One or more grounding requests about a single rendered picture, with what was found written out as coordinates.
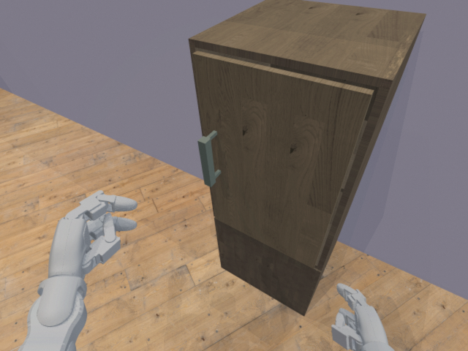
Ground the robot left forearm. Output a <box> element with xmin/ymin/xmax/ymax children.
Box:
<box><xmin>18</xmin><ymin>275</ymin><xmax>87</xmax><ymax>351</ymax></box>

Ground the cupboard door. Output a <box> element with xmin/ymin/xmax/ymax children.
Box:
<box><xmin>192</xmin><ymin>51</ymin><xmax>374</xmax><ymax>269</ymax></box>

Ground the right robot hand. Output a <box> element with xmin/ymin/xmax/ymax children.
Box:
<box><xmin>331</xmin><ymin>283</ymin><xmax>388</xmax><ymax>351</ymax></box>

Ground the left robot hand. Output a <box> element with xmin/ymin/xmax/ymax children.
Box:
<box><xmin>48</xmin><ymin>190</ymin><xmax>137</xmax><ymax>280</ymax></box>

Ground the handle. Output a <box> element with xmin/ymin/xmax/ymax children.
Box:
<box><xmin>198</xmin><ymin>130</ymin><xmax>221</xmax><ymax>187</ymax></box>

